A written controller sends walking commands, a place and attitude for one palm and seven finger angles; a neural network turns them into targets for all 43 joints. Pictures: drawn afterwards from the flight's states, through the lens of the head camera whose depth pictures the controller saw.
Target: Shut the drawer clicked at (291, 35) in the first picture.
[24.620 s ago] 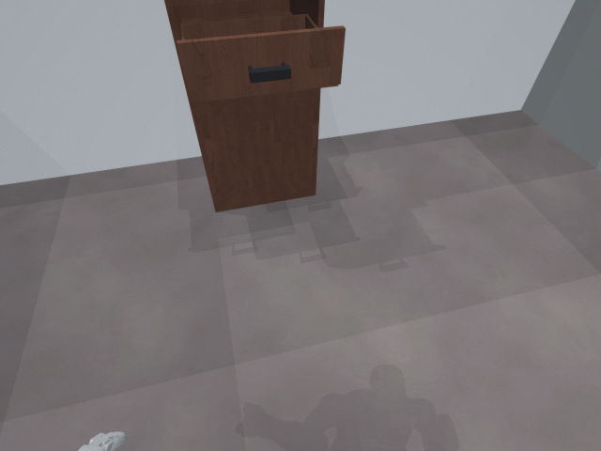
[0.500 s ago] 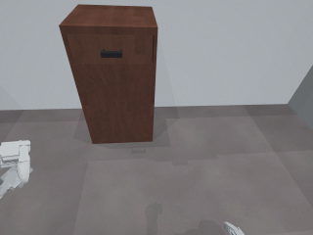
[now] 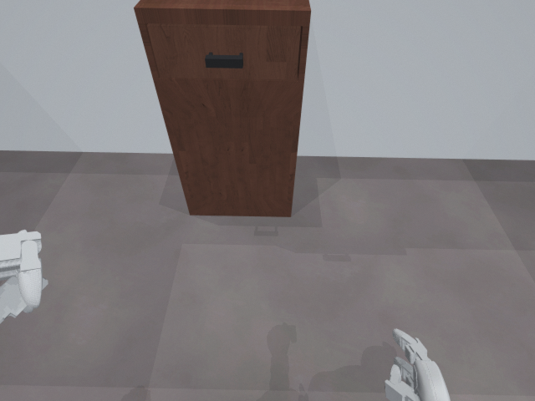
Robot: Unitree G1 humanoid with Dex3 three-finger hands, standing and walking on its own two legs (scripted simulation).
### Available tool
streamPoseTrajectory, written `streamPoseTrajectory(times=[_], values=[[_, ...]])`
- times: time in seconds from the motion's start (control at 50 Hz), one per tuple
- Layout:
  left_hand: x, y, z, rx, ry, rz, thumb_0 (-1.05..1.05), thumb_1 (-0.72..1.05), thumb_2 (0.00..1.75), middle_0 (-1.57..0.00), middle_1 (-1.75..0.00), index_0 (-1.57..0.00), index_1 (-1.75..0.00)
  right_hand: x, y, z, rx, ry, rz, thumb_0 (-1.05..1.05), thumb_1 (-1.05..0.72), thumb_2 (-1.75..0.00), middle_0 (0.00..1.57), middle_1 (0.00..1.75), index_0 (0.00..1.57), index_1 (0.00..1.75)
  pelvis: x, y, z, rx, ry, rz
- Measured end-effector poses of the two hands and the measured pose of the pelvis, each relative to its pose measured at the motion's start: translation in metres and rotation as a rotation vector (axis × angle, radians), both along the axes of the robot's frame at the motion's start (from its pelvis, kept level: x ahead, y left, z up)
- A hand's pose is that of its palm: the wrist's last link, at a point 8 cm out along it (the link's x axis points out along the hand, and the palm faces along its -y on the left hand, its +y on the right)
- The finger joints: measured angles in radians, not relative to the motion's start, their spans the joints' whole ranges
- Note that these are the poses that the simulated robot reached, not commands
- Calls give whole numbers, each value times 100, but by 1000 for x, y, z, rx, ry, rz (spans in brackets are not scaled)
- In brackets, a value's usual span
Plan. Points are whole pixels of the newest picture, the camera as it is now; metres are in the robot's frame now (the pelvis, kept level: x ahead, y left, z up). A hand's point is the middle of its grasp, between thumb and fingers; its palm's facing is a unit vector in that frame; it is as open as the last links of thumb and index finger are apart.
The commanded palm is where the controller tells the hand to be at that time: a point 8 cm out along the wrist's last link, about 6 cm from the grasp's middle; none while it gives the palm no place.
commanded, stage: stop stepping back and stand still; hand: left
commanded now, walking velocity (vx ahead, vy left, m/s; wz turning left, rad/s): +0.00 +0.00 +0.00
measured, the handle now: (225, 58) +1.02 +0.17 +0.03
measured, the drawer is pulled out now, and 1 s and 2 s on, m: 0.00 0.00 0.00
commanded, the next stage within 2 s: let the arm hang, fingers relaxed in 0.40 s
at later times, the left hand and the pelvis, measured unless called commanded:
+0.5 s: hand (42, 262) +0.23 +0.26 +0.17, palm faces +0.30 -0.81 -0.51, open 3.2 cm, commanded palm none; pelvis +0.02 +0.03 +0.01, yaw -1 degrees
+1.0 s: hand out of the picture +0.00 +0.23 -0.16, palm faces -0.01 -0.97 -0.26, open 4.5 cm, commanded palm none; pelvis +0.00 +0.02 +0.01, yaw +0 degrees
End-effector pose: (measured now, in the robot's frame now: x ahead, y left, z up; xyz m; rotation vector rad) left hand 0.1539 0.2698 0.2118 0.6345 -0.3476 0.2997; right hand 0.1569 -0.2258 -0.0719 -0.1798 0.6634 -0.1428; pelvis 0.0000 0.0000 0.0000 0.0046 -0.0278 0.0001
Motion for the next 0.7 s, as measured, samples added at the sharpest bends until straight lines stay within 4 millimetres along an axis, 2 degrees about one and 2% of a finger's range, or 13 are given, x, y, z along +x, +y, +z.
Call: streamPoseTrajectory(times=[0.06,0.2,0.26,0.4,0.5,0.52,0.54,0.6,0.66,0.7], values=[[2,9,-7,-30,59,34,1,89,90,-141,-160,-141,-160,1,6,-6,22,63,-4,1,-90,-90,20,30,21,30,5,4,5,-4,15,-4],[11,32,-39,-129,162,96,1,89,90,-141,-160,-141,-160,2,14,-9,-32,131,-9,2,-90,-90,20,30,21,30,18,19,6,-3,10,-3],[18,31,-37,-133,156,76,2,89,90,-141,-160,-141,-160,7,18,-4,-42,126,-1,2,-90,-90,20,30,21,30,22,22,8,5,12,-9],[34,25,-15,-72,93,5,2,89,90,-141,-160,-140,-160,27,26,5,-17,67,9,2,-90,-90,20,30,21,30,24,24,11,-7,24,-15],[37,28,-21,-80,144,6,1,89,90,-141,-160,-140,-160,32,24,10,-8,45,-17,2,-90,-90,20,30,21,30,24,25,12,-11,33,-25],[39,30,-31,-73,178,-1,1,89,90,-141,-160,-140,-160,32,22,7,-3,41,0,1,-90,-90,20,30,21,30,24,26,11,-13,41,-17],[44,34,-50,-84,253,2,1,89,90,-141,-160,-140,-160,32,20,1,3,53,25,1,-90,-90,20,30,21,30,22,28,9,-13,49,-8],[48,48,-140,-204,602,96,0,90,90,-138,-157,-138,-158,25,10,-21,7,135,50,1,-90,-90,20,30,21,30,18,33,4,-9,61,1],[22,42,-229,-334,955,183,1,90,90,-132,-152,-132,-152,6,2,-35,-2,219,29,1,-90,-90,20,30,21,30,15,34,1,-4,54,0],[-5,27,-273,-405,1143,200,1,90,90,-126,-146,-126,-147,-14,-2,-38,-17,283,13,1,-90,-90,20,30,21,30,13,32,1,1,42,-1]])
